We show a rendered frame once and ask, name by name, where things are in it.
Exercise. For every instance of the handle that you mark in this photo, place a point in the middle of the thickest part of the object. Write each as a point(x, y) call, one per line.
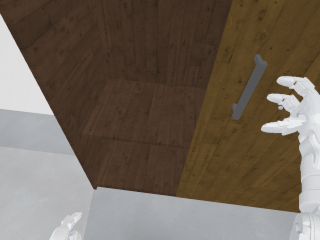
point(250, 87)

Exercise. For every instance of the right robot forearm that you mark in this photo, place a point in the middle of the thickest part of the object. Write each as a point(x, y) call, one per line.
point(309, 199)

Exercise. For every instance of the wardrobe door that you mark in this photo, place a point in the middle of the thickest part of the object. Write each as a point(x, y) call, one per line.
point(232, 161)

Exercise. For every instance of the right robot hand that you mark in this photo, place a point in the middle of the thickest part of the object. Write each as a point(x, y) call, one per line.
point(308, 108)

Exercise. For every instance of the robot right upper arm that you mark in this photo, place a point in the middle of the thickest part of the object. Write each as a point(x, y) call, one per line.
point(306, 226)

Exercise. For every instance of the left robot hand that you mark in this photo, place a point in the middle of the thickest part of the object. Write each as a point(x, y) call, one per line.
point(63, 232)

